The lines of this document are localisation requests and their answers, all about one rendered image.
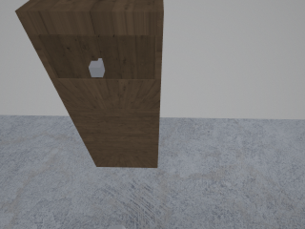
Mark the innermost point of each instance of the handle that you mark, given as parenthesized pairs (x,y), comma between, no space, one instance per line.
(97,68)

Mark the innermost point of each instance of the cabinet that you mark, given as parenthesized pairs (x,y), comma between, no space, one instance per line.
(117,119)

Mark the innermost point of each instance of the drawer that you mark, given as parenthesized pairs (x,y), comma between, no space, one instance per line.
(125,56)

